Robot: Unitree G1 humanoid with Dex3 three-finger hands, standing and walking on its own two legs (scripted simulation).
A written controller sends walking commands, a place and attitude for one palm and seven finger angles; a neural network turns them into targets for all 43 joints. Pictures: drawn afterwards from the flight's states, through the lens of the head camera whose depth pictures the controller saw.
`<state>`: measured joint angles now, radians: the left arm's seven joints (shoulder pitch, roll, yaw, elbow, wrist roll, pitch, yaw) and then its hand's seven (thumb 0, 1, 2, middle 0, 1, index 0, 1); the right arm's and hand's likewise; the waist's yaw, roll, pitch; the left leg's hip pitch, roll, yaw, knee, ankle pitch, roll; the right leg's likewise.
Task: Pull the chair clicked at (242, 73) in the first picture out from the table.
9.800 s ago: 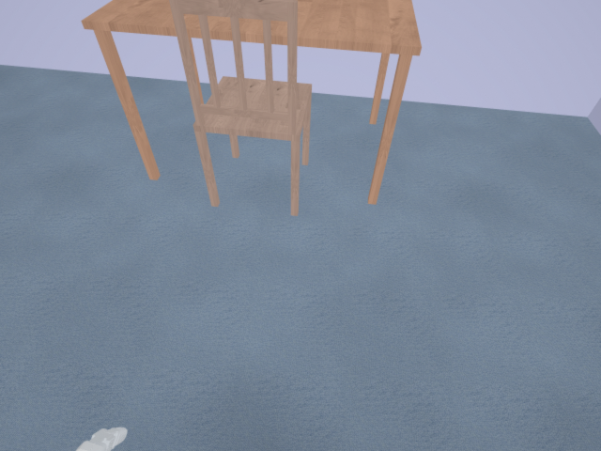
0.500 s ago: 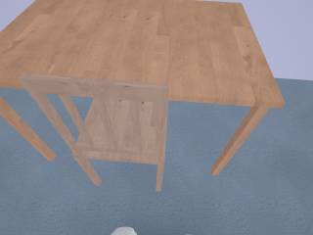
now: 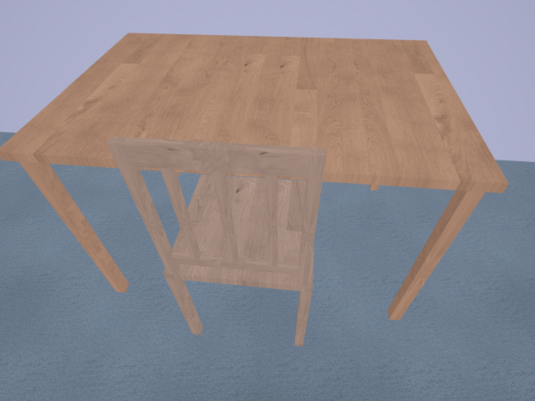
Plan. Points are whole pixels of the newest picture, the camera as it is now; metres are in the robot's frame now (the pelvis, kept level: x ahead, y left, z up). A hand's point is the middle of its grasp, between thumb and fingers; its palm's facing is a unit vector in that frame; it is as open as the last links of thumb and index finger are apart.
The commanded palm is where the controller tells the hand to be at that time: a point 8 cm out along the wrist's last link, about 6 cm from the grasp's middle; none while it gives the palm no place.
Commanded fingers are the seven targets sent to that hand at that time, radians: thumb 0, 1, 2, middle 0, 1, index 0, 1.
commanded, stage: come to a stop and stand still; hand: left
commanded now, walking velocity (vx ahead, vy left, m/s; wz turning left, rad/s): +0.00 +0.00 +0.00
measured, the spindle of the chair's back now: (227, 221) +0.49 +0.14 -0.08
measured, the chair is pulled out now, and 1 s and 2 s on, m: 0.00 0.00 0.00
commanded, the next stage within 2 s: look again from close up in 0.14 s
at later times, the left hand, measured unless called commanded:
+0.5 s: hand out of the picture +0.04 +0.16 -0.16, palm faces +0.03 -0.98 -0.20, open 7.3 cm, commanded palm none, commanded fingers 0.00 0.90 0.90 -0.20 -0.30 -0.20 -0.30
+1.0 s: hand out of the picture +0.11 +0.14 -0.16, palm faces +0.03 -0.98 -0.21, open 7.3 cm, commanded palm none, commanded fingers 0.00 0.90 0.90 -0.20 -0.30 -0.20 -0.30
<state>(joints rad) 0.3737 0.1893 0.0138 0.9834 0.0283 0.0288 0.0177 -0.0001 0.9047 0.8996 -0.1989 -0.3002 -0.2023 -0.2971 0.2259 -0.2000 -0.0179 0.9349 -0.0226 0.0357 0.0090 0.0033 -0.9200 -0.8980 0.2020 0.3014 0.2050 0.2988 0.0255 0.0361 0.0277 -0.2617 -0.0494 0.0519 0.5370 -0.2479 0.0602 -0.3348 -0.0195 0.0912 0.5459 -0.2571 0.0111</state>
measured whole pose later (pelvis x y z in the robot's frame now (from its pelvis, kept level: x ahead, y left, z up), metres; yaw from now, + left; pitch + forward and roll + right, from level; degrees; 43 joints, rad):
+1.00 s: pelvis +0.09 -0.04 +0.01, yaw +1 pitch +0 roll +0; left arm 0.25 0.17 -0.01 1.08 0.00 -0.02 0.03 0.00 0.92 0.90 -0.20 -0.30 -0.20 -0.30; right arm 0.24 -0.17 0.01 1.09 -0.01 -0.03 -0.03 0.01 -0.90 -0.90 0.20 0.30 0.20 0.30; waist -0.01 0.00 0.03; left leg -0.12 -0.01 0.00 0.41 -0.29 0.00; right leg -0.21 0.05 0.09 0.46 -0.25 -0.02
